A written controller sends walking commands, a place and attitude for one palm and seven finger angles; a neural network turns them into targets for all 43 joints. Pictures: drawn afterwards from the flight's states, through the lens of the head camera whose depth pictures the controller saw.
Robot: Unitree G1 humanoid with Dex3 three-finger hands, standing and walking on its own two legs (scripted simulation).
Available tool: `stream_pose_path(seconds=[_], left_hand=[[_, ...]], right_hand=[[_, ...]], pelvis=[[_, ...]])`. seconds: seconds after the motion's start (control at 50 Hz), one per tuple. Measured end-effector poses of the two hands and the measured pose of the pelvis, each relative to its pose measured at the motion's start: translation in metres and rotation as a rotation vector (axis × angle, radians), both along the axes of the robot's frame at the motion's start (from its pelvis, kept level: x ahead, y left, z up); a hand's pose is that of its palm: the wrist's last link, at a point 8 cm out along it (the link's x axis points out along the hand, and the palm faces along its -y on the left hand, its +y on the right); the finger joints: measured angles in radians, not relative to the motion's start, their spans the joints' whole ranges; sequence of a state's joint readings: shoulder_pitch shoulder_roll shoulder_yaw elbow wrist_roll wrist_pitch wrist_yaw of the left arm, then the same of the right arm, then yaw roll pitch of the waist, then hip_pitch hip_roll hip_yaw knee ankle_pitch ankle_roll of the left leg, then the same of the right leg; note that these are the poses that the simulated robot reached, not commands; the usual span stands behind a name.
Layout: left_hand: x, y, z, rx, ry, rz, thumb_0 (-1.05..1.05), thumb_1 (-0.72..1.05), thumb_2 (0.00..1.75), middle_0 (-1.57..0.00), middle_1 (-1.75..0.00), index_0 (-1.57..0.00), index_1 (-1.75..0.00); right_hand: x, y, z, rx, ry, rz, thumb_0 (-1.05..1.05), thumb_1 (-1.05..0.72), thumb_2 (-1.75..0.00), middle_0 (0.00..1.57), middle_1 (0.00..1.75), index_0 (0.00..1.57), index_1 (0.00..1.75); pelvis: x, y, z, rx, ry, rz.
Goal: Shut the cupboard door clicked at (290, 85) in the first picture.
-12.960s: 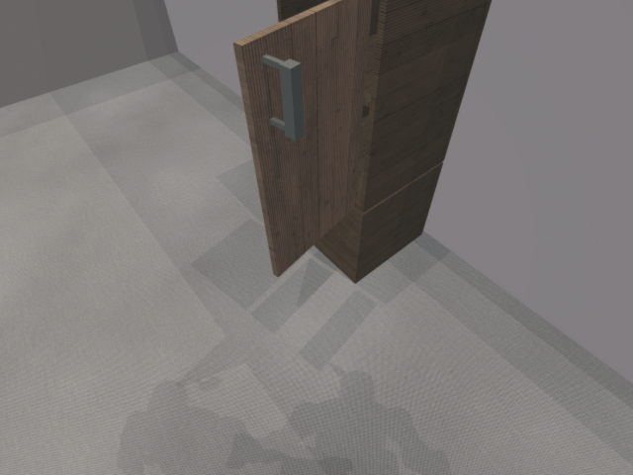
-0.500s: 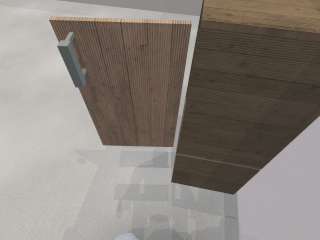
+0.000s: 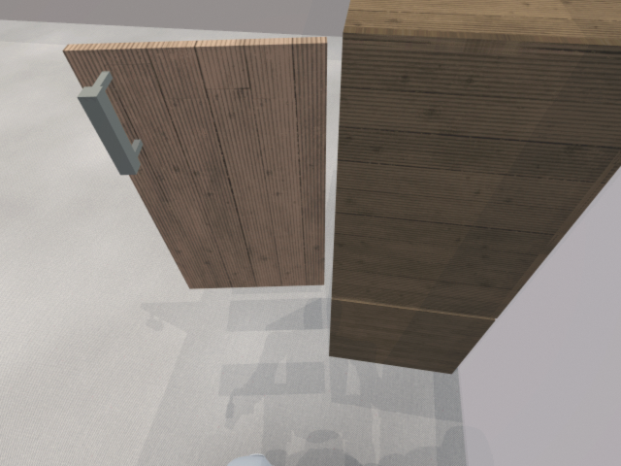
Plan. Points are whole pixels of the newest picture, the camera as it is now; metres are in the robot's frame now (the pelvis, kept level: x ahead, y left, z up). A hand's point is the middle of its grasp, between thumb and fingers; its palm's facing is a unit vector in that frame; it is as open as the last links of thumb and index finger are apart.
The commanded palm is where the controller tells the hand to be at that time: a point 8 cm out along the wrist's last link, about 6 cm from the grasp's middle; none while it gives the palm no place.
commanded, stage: come to a stop and stand still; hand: left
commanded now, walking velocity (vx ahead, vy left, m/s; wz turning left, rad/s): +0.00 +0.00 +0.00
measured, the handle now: (117, 124) +0.51 +0.30 +0.16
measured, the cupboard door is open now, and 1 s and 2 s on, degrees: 100 100 100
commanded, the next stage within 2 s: look again from close up in 0.42 s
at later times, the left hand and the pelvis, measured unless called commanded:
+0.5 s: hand out of the picture -0.01 +0.17 -0.17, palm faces +0.04 -0.98 -0.17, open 7.3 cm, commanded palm none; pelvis -0.01 +0.00 +0.01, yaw +0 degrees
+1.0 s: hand out of the picture -0.03 +0.20 -0.17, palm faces +0.01 -0.98 -0.20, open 7.4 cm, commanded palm none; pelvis -0.04 +0.02 +0.01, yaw +0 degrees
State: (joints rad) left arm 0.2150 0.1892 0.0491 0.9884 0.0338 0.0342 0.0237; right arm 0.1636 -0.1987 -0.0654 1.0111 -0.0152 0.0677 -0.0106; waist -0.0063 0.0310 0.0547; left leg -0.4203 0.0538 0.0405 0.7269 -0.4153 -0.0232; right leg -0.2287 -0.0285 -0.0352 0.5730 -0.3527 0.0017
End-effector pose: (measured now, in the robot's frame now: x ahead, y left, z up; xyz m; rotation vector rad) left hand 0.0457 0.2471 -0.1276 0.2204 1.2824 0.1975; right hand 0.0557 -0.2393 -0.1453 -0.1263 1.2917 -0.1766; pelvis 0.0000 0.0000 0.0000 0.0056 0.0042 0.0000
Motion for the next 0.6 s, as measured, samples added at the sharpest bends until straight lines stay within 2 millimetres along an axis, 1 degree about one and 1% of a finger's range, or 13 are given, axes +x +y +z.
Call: stream_pose_path(seconds=[0.06, 0.12, 0.18, 0.24, 0.36, 0.52, 0.6], left_hand=[[-0.006, -0.014, 0.001, -0.027, 0.002, -0.001, 0.00, 0.91, 0.90, -0.20, -0.30, -0.20, -0.30], [-0.011, -0.023, -0.003, -0.053, 0.010, -0.002, 0.00, 0.91, 0.90, -0.20, -0.30, -0.20, -0.30], [-0.016, -0.024, -0.014, -0.078, 0.019, 0.008, 0.00, 0.92, 0.90, -0.20, -0.30, -0.20, -0.30], [-0.024, -0.024, -0.016, -0.093, 0.034, 0.023, 0.00, 0.93, 0.90, -0.20, -0.30, -0.20, -0.30], [-0.041, -0.025, -0.013, -0.105, 0.070, 0.031, 0.00, 0.92, 0.90, -0.20, -0.30, -0.20, -0.30], [-0.063, -0.027, -0.009, -0.105, 0.120, 0.040, 0.00, 0.91, 0.90, -0.20, -0.30, -0.20, -0.30], [-0.072, -0.025, -0.010, -0.085, 0.125, 0.006, 0.00, 0.91, 0.90, -0.20, -0.30, -0.20, -0.30]], right_hand=[[-0.018, -0.010, 0.005, -0.012, 0.046, -0.012, 0.00, -0.91, -0.90, 0.20, 0.30, 0.20, 0.29], [-0.033, -0.014, 0.010, -0.028, 0.074, -0.020, 0.00, -0.91, -0.90, 0.20, 0.30, 0.20, 0.29], [-0.045, -0.012, 0.010, -0.048, 0.090, -0.016, 0.00, -0.91, -0.90, 0.20, 0.30, 0.20, 0.29], [-0.055, -0.003, 0.015, -0.048, 0.114, 0.000, 0.00, -0.91, -0.90, 0.20, 0.30, 0.20, 0.29], [-0.064, 0.014, 0.017, -0.018, 0.116, 0.010, 0.00, -0.92, -0.90, 0.20, 0.30, 0.20, 0.29], [-0.072, 0.021, 0.015, 0.003, 0.126, 0.004, 0.01, -0.93, -0.90, 0.20, 0.30, 0.20, 0.29], [-0.071, 0.021, 0.012, 0.003, 0.092, 0.015, 0.01, -0.93, -0.90, 0.20, 0.30, 0.20, 0.29]], pelvis=[[-0.001, -0.004, 0.005, 0.004, 0.001, 0.003], [-0.003, -0.006, 0.007, 0.002, 0.003, 0.004], [-0.005, -0.005, 0.003, -0.020, 0.005, 0.012], [-0.009, -0.005, 0.006, -0.015, -0.006, 0.005], [-0.013, -0.003, 0.011, -0.014, -0.015, 0.001], [-0.013, 0.000, 0.014, -0.008, -0.018, -0.004], [-0.019, 0.005, 0.010, -0.018, -0.014, -0.007]])
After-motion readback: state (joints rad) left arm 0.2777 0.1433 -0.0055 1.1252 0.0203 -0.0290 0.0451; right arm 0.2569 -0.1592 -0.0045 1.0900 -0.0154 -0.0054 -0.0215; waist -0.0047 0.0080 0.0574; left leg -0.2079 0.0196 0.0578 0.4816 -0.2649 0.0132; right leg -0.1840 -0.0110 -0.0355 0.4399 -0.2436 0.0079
